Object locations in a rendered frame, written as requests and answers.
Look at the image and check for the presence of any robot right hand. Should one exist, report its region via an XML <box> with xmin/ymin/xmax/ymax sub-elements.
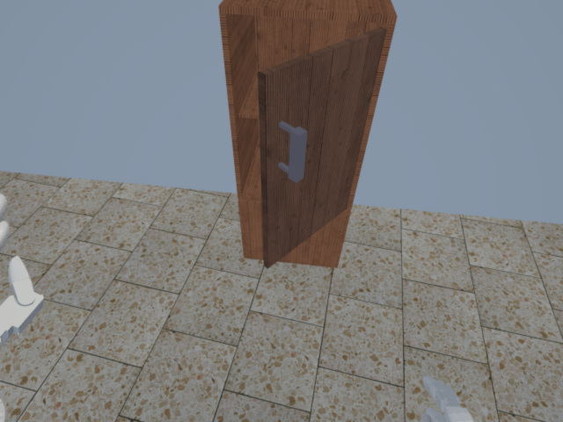
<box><xmin>420</xmin><ymin>376</ymin><xmax>474</xmax><ymax>422</ymax></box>

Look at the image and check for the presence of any cupboard door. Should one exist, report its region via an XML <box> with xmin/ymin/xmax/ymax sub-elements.
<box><xmin>258</xmin><ymin>27</ymin><xmax>386</xmax><ymax>269</ymax></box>

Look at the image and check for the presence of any robot left hand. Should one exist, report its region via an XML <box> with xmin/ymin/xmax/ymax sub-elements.
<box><xmin>0</xmin><ymin>193</ymin><xmax>44</xmax><ymax>350</ymax></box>

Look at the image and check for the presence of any handle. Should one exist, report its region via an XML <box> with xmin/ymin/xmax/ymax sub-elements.
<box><xmin>278</xmin><ymin>121</ymin><xmax>307</xmax><ymax>183</ymax></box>

